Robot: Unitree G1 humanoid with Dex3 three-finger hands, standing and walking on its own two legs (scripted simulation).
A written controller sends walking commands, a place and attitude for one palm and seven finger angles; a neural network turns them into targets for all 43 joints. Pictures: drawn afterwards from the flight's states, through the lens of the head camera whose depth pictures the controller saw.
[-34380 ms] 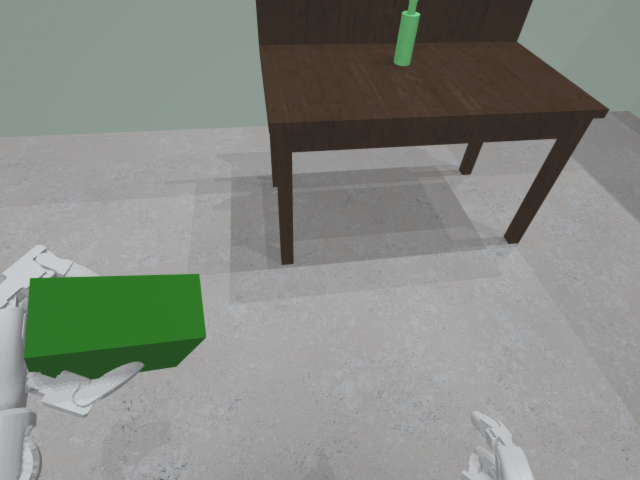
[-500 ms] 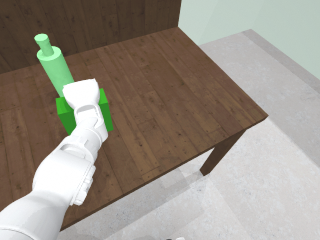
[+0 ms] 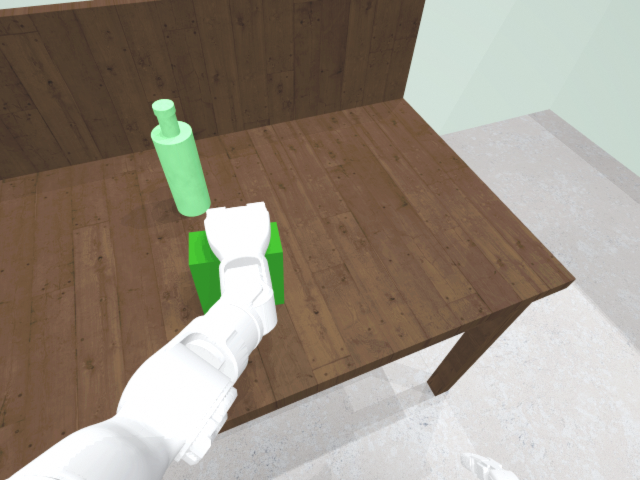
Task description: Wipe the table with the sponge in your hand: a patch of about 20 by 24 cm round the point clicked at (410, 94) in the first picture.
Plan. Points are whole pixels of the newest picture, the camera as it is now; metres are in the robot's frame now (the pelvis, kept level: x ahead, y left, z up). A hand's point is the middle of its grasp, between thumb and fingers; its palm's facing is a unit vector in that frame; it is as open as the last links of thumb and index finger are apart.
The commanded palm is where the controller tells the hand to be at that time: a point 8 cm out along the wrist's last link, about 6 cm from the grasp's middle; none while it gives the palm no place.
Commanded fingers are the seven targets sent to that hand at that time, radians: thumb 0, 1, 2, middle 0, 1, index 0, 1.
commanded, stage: wipe back along the third lane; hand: left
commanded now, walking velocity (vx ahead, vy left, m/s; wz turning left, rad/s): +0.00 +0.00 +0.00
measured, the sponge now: (241, 279) +0.41 +0.15 -0.05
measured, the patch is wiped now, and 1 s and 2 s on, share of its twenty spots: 0.95 0.95 0.95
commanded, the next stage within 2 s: slide back across to the middle lane in 0.88 s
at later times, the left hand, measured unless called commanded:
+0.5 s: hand (255, 283) +0.37 +0.11 +0.01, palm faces -0.06 -0.01 -1.00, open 10.4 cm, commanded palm +0.33 +0.09 +0.04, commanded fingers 0.00 0.10 1.30 -1.20 -1.60 -1.20 -1.60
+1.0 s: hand (263, 311) +0.33 +0.10 +0.01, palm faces -0.06 -0.03 -1.00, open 10.4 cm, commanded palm +0.29 +0.08 +0.04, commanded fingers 0.00 0.10 1.30 -1.20 -1.60 -1.20 -1.60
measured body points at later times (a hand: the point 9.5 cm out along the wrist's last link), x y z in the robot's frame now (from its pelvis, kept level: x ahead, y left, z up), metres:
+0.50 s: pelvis -0.01 -0.03 +0.01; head +0.00 -0.03 +0.46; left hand +0.37 +0.11 +0.06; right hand +0.13 -0.27 -0.11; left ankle -0.03 +0.06 -0.72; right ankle +0.01 -0.10 -0.72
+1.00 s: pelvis -0.02 -0.05 +0.01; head -0.02 -0.06 +0.46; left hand +0.33 +0.09 +0.06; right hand +0.18 -0.27 -0.09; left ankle -0.03 +0.06 -0.72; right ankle +0.01 -0.10 -0.72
